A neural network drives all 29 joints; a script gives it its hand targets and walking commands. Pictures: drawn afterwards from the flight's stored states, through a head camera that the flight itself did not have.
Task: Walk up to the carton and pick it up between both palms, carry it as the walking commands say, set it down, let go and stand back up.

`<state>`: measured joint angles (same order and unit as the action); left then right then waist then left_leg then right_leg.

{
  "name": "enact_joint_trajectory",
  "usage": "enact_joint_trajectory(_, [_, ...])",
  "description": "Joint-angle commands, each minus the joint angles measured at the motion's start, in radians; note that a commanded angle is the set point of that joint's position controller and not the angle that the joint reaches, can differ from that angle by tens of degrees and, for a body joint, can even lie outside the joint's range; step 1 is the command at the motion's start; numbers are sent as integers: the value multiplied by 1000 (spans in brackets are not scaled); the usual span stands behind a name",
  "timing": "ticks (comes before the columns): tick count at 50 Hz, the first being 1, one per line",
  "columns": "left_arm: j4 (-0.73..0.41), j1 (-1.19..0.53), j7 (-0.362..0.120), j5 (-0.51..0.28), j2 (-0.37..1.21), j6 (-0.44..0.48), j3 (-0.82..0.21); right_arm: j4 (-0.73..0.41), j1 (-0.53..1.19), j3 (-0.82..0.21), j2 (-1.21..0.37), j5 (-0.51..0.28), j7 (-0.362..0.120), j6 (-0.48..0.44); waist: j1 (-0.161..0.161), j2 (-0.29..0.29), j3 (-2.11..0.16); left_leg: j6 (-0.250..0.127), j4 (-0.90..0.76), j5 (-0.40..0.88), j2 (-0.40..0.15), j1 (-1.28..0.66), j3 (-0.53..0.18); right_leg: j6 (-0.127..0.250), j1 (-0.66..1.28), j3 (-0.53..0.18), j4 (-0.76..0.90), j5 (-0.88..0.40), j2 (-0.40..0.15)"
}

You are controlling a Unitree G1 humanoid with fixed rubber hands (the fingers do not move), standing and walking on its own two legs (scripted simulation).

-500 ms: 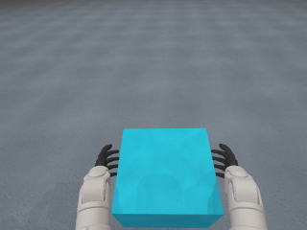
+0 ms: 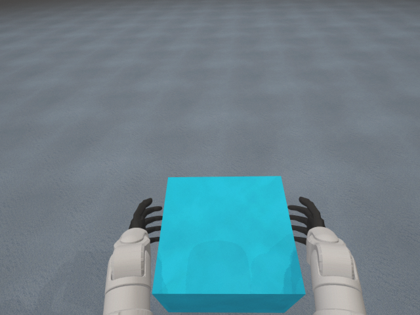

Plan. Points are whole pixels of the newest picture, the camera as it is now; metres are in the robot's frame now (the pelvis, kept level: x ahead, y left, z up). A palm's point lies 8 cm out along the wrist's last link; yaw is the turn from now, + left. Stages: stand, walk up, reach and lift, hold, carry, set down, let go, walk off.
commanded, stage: hold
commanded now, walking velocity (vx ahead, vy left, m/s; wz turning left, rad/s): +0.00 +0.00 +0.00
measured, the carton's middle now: (225, 243) +0.31 +0.00 -0.04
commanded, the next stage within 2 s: carry in 0.60 s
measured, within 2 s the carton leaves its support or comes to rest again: neither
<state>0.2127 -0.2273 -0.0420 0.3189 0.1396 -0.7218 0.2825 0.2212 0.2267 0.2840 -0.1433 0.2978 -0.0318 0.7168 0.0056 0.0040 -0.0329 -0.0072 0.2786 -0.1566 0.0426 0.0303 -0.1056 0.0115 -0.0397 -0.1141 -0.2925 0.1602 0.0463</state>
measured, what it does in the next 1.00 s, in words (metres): lifts its right foot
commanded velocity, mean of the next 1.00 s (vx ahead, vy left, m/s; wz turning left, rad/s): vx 0.14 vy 0.09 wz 0.10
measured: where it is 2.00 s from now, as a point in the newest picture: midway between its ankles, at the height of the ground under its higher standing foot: outside the picture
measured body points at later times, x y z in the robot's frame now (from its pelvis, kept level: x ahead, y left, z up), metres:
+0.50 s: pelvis +0.00 +0.00 +0.00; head -0.05 +0.00 +0.45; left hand +0.29 +0.18 +0.04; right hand +0.29 -0.17 +0.04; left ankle +0.00 +0.12 -0.75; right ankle +0.01 -0.11 -0.75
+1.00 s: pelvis +0.02 +0.07 -0.01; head +0.01 +0.07 +0.44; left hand +0.29 +0.28 +0.06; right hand +0.33 -0.05 +0.06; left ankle +0.01 +0.15 -0.75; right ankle +0.02 -0.06 -0.71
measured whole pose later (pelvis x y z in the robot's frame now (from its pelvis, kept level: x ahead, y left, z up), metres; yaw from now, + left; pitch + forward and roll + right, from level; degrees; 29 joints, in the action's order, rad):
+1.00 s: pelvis +0.02 +0.07 -0.01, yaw +4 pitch +5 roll +0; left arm -0.18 -0.20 0.16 0.09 0.09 -1.12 0.21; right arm -0.14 0.22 0.13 -0.15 0.13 0.20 1.09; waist 0.02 0.00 -0.13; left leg -0.08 0.40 -0.21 0.04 0.27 0.10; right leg -0.05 -0.48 0.08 -0.86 0.44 -0.10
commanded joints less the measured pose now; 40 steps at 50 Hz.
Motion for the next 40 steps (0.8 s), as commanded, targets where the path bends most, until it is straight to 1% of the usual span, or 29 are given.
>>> enact_joint_trajectory(1, [-6,-506,-278,-284,827,31,-579,-9,512,-578,-832,-283,-279,-27,-1,-2,-191,9,-32,140,48,-32,38,-18,34,37,36,-145,43])
enact_joint_trajectory(29, [-27,-480,-270,-289,831,28,-591,-33,492,-588,-808,-290,-274,-24,-2,-5,-193,13,-33,166,47,-32,32,-18,46,37,37,-166,45])
enact_joint_trajectory(30, [-27,-475,-267,-322,833,20,-648,-73,519,-665,-838,-318,-278,-25,-1,-10,-193,-15,110,33,-121,129,10,12,-120,21,-87,2,-149])
enact_joint_trajectory(31, [-30,-469,-259,-327,843,22,-637,-56,502,-653,-849,-327,-276,-19,-1,-15,-219,-25,162,14,-116,157,-14,26,-138,-32,-95,43,-173])
enact_joint_trajectory(32, [-48,-468,-255,-335,837,18,-645,-69,510,-666,-848,-339,-275,-11,6,11,-223,-23,234,10,-100,231,-6,46,-137,-85,-94,47,-217])
enact_joint_trajectory(33, [-70,-465,-248,-345,825,11,-655,-94,531,-688,-851,-357,-270,2,18,72,-234,-14,331,-1,-80,324,15,82,-96,-165,-76,27,-283])
enact_joint_trajectory(34, [-112,-467,-237,-366,817,4,-677,-131,553,-719,-849,-383,-264,18,26,163,-245,-4,462,-119,-54,394,42,139,-80,-263,-54,-65,-367])
enact_joint_trajectory(35, [-165,-482,-227,-392,829,-6,-706,-172,580,-755,-853,-414,-260,36,24,205,-252,-1,563,-296,-48,447,69,187,-85,-301,-47,-213,-438])
enact_joint_trajectory(36, [-208,-490,-217,-416,842,-21,-731,-189,586,-775,-858,-442,-260,53,19,168,-258,-3,608,-363,-63,491,77,205,-81,-271,-66,-326,-461])
enact_joint_trajectory(37, [-255,-501,-209,-441,847,-43,-759,-210,585,-798,-862,-469,-257,73,14,127,-256,-2,592,-345,-80,503,78,192,-92,-210,-94,-379,-445])
enact_joint_trajectory(38, [-316,-584,-198,-479,828,-63,-796,-244,658,-842,-856,-517,-249,92,11,117,-275,-4,542,-304,-76,470,92,161,-112,-165,-104,-312,-411])
enact_joint_trajectory(39, [-350,-640,-189,-506,807,-93,-823,-257,701,-866,-853,-550,-241,118,9,140,-294,-8,479,-258,-60,401,109,128,-142,-128,-82,-157,-374])
enact_joint_trajectory(40, [-353,-609,-184,-509,800,-133,-825,-252,651,-866,-864,-561,-235,153,1,179,-300,-18,382,-210,-45,298,126,95,-196,-91,-43,58,-337])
